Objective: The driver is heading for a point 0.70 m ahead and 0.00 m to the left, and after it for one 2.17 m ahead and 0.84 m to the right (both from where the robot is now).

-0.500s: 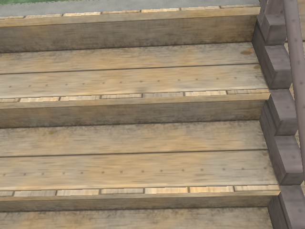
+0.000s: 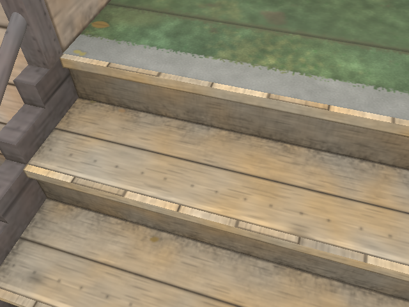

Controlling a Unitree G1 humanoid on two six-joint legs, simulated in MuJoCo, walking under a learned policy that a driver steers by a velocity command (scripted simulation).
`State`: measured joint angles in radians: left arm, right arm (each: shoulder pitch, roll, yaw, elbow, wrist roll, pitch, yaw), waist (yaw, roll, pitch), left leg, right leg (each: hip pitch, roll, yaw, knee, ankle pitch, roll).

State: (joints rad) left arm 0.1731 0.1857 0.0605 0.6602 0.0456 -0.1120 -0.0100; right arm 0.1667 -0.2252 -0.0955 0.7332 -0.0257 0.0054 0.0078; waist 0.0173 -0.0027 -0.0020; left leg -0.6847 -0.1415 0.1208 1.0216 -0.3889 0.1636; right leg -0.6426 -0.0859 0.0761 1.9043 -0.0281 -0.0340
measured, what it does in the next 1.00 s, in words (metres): climbs: right foot 0.17 m higher, then left foot 0.17 m higher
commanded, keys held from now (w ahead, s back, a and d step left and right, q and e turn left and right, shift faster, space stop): w+q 0.14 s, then w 0.66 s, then e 0.20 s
